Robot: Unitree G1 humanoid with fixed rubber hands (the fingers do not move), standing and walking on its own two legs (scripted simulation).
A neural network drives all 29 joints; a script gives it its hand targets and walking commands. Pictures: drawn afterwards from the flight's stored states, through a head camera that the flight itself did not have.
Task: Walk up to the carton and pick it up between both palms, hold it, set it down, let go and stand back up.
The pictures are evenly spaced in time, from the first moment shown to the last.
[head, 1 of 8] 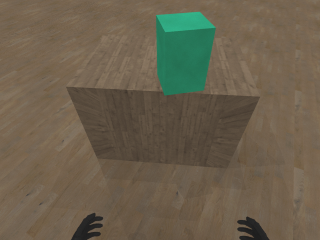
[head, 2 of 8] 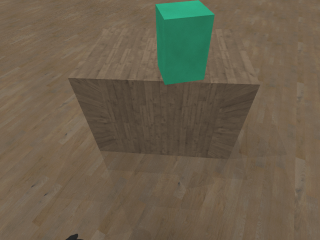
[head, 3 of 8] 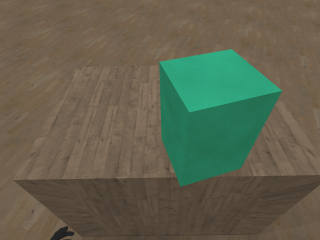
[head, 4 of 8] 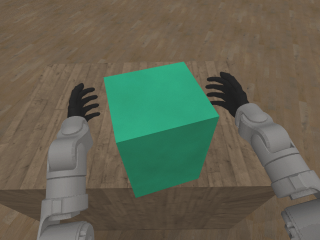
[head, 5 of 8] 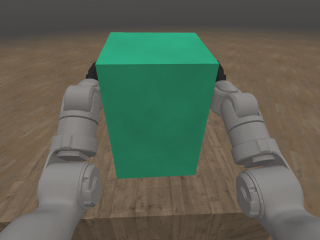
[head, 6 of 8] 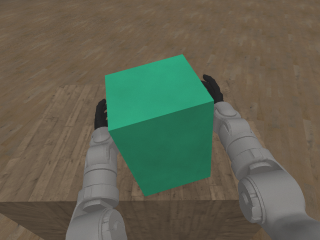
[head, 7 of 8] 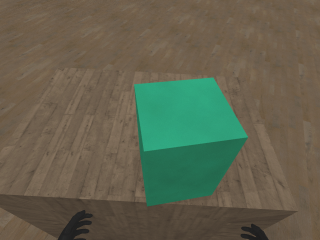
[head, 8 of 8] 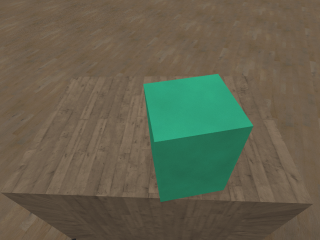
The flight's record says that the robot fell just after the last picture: no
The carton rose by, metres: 0.24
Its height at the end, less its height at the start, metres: +0.00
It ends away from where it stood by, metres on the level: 0.02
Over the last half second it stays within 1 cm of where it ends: yes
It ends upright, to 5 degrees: yes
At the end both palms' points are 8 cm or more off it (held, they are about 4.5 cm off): yes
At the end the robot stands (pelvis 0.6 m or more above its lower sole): yes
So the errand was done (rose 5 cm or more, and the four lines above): yes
